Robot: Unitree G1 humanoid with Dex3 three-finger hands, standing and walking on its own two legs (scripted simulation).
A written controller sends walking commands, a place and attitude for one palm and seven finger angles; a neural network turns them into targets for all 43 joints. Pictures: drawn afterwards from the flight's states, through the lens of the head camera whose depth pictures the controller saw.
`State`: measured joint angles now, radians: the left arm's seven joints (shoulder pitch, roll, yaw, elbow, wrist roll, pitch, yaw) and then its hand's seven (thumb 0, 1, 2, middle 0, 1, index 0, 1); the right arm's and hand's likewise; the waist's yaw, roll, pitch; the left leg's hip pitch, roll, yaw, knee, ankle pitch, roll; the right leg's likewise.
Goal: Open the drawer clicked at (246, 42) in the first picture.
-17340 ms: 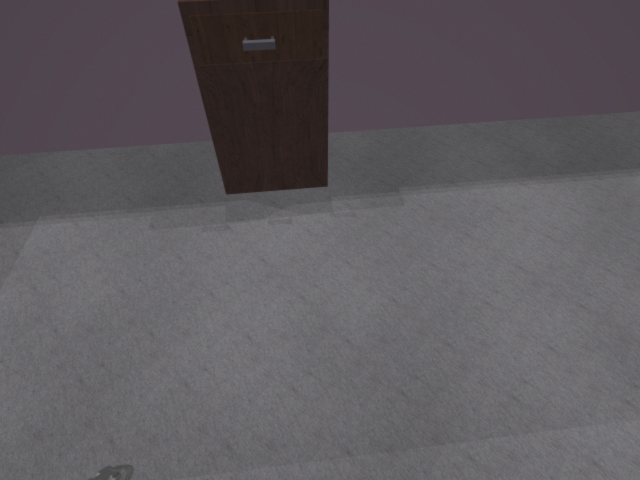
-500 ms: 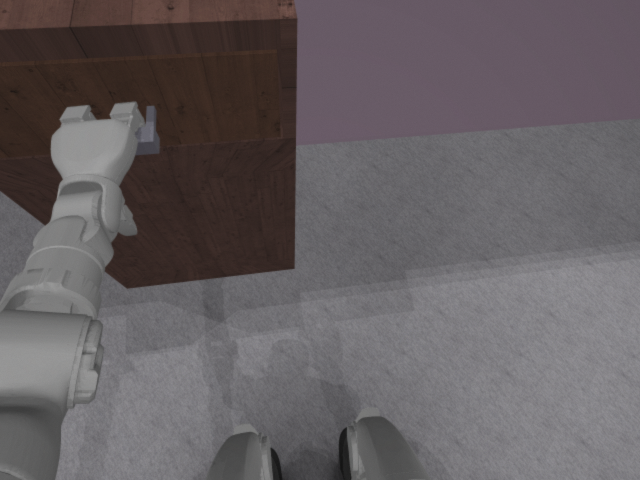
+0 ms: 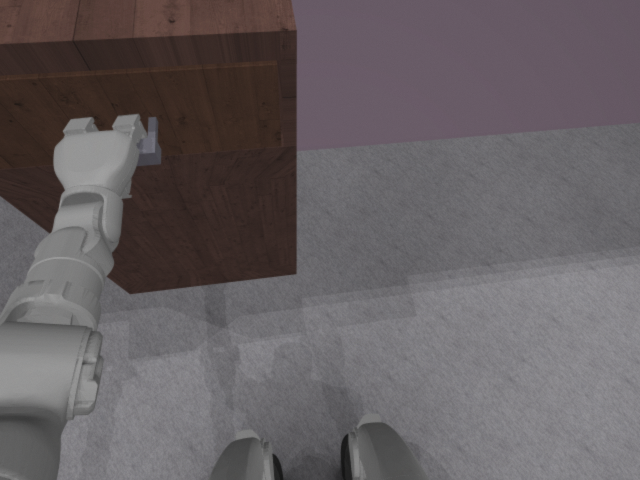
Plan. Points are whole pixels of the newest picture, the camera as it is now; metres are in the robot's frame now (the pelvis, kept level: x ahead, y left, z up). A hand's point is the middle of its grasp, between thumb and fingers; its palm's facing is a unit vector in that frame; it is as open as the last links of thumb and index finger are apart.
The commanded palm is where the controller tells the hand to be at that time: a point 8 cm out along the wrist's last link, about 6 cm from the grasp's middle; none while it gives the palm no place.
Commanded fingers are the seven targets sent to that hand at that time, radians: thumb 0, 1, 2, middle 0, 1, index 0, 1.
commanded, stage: close the thumb around the handle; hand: left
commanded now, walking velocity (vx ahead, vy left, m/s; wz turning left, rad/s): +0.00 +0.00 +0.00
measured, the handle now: (116, 140) +0.56 +0.24 +0.01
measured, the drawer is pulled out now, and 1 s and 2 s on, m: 0.00 0.10 0.22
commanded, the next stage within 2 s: pull the drawer open in 0.04 s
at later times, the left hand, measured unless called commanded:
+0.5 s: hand (117, 209) +0.46 +0.23 -0.01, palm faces -0.06 -0.06 -1.00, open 6.2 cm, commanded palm +0.43 +0.23 +0.04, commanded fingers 0.00 0.90 0.90 -0.40 -1.35 -0.40 -1.35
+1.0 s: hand (113, 251) +0.40 +0.23 -0.01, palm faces -0.05 -0.04 -1.00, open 6.1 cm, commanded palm +0.37 +0.23 +0.04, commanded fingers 0.00 0.90 0.90 -0.40 -1.35 -0.40 -1.35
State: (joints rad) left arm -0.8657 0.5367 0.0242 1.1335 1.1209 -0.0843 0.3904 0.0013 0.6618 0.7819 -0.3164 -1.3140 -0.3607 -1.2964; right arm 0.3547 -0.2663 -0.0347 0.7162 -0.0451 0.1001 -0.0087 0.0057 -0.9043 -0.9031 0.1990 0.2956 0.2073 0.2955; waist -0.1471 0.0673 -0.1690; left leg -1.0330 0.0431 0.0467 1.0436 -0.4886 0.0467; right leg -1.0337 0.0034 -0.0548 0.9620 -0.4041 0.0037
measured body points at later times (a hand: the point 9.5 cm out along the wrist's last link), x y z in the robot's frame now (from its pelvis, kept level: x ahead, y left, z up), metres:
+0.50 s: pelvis +0.01 +0.00 +0.01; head +0.14 +0.00 +0.45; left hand +0.46 +0.23 +0.04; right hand +0.02 -0.27 -0.12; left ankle -0.01 +0.09 -0.66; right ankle +0.02 -0.13 -0.66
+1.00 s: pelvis +0.00 -0.01 +0.02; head +0.10 -0.01 +0.46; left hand +0.40 +0.23 +0.04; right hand +0.09 -0.27 -0.12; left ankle -0.01 +0.09 -0.66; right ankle +0.02 -0.13 -0.66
